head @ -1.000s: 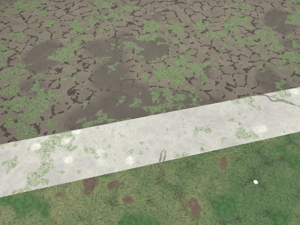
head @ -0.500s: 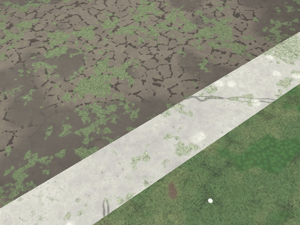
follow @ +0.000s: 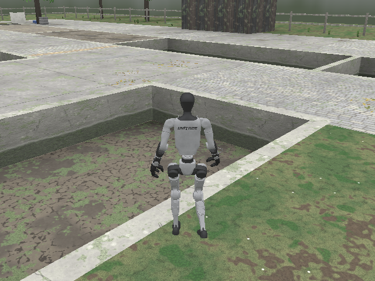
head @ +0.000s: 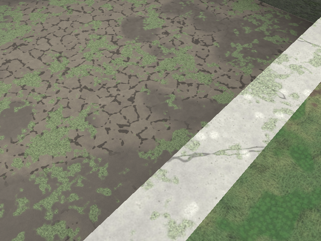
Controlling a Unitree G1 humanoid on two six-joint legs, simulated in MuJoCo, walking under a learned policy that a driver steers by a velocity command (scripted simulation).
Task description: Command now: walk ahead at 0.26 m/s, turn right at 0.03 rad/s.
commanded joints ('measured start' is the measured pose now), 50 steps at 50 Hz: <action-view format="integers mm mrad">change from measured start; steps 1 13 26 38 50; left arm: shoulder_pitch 4 -124 -196 -235 -197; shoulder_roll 81 75 133 154 119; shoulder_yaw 27 16 27 55 25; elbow -74 -60 -30 17 31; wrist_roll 19 11 24 2 -4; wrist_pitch -12 -19 2 24 -1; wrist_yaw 3 9 8 32 -18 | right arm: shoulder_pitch -7 2 43 65 71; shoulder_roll -53 -178 -113 -213 -221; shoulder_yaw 3 -49 -41 -50 -59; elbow -43 -53 -140 -190 -231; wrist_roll -3 39 37 2 17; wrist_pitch -2 118 180 132 168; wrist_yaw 1 -55 -59 -71 -84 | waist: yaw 21 12 2 -26 -33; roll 107 150 -155 132 222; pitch -81 -65 -101 -54 -98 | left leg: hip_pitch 207 104 -69 257 207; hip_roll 245 191 60 296 210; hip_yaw -300 -391 -14 -361 -519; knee -178 -179 362 -183 -152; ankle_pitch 607 32 -269 282 110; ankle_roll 187 140 -118 206 176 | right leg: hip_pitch -135 137 277 -294 12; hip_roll -122 -65 -338 -81 -20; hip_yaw -2 -48 -25 -33 -20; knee -114 -730 -824 9 -551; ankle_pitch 60 327 776 11 132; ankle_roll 27 -1 -248 34 41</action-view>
